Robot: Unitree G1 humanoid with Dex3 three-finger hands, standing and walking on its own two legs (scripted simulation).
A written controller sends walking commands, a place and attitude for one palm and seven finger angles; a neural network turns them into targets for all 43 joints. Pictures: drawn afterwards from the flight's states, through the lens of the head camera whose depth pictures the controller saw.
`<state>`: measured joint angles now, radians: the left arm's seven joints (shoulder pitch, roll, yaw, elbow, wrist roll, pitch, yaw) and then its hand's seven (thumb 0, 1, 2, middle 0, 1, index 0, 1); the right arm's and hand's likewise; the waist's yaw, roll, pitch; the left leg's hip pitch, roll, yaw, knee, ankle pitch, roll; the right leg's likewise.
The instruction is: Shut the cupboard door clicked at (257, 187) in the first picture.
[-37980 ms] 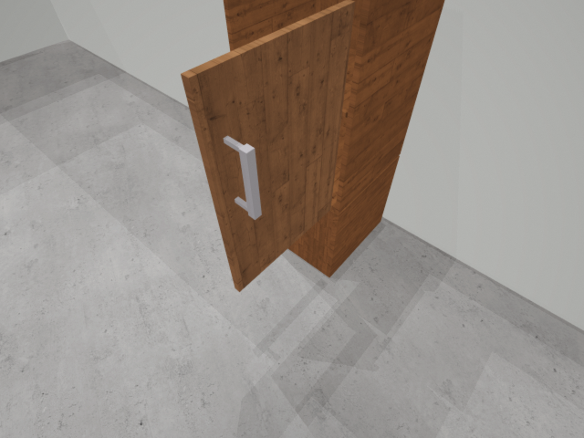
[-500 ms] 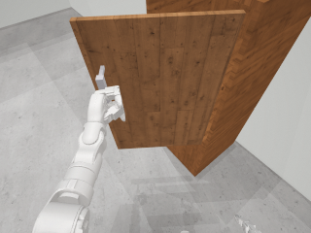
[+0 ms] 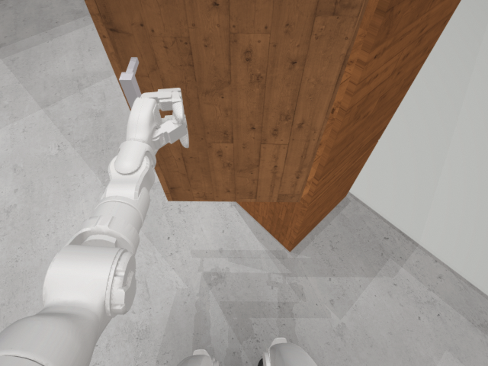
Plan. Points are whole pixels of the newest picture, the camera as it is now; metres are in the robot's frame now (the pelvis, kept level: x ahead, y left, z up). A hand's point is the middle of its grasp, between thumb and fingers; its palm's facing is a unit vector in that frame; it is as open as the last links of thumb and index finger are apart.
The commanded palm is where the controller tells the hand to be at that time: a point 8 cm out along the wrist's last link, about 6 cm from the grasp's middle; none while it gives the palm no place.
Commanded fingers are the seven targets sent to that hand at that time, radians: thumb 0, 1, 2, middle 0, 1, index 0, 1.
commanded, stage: push the door shut along its arc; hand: left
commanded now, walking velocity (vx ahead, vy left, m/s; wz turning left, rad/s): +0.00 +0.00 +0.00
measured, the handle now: (143, 107) +0.55 +0.15 +0.09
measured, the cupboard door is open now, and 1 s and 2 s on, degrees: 46 28 23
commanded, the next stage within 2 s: pull the fist back off the door in 0.96 s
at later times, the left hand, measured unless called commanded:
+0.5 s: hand (199, 100) +0.54 +0.04 +0.11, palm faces -0.28 -0.96 -0.04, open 3.0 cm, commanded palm +0.55 +0.09 +0.10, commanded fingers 0.00 0.90 0.90 -1.30 -1.50 -1.30 -1.50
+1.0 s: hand (212, 79) +0.59 +0.02 +0.11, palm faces -0.36 -0.93 -0.03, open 3.3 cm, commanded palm +0.61 +0.05 +0.10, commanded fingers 0.00 0.90 0.90 -1.30 -1.50 -1.30 -1.50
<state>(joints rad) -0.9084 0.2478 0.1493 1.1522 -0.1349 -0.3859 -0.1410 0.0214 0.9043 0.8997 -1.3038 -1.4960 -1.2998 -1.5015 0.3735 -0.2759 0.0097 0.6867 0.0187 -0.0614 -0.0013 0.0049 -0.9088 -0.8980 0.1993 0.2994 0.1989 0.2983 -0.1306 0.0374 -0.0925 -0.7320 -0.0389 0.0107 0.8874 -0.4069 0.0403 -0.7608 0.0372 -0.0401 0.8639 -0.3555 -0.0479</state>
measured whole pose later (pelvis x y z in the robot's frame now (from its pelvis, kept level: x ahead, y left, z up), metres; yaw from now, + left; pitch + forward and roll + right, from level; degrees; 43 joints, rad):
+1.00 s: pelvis +0.01 +0.00 -0.03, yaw +0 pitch +27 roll -3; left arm -1.46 0.50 0.18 1.43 -0.04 -0.22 -0.28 -0.02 1.01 1.00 -1.30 -1.50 -1.30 -1.50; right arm 0.44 -0.28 0.04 0.68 -0.03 -0.06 0.01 0.00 -0.91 -0.90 0.20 0.30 0.20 0.30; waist -0.29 0.07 -0.09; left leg -1.07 -0.01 -0.03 1.08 -0.48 0.03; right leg -1.08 0.06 -0.09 1.01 -0.40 -0.06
